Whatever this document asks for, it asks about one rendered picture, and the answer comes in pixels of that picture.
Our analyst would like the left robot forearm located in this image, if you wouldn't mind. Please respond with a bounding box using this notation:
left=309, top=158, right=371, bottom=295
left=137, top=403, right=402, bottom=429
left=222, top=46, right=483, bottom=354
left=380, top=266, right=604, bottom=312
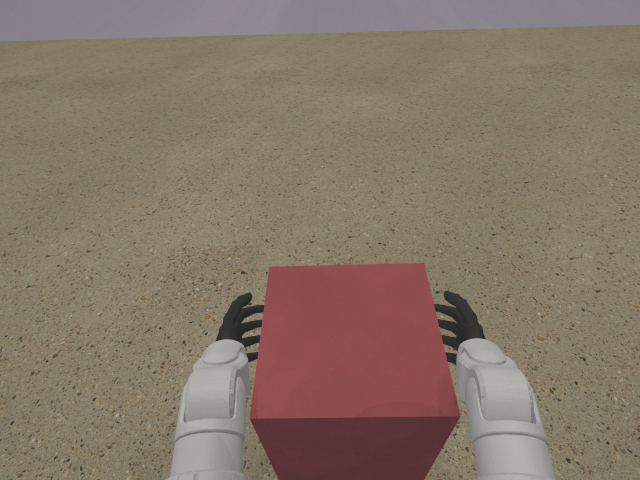
left=166, top=339, right=250, bottom=480

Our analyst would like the carton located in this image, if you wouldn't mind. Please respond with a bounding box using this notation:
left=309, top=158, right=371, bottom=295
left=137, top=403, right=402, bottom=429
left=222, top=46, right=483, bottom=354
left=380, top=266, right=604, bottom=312
left=250, top=263, right=461, bottom=480

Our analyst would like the robot right hand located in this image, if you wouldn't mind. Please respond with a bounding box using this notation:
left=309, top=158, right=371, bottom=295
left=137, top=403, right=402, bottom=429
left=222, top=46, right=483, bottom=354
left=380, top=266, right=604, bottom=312
left=434, top=291, right=486, bottom=365

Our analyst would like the right robot forearm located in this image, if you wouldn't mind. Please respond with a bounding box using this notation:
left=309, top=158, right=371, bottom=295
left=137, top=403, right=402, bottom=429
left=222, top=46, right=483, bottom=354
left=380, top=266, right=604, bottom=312
left=456, top=338, right=556, bottom=480

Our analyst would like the robot left hand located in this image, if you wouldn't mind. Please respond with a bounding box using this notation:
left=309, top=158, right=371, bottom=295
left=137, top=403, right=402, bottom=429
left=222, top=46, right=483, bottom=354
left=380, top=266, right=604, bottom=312
left=216, top=293, right=264, bottom=362

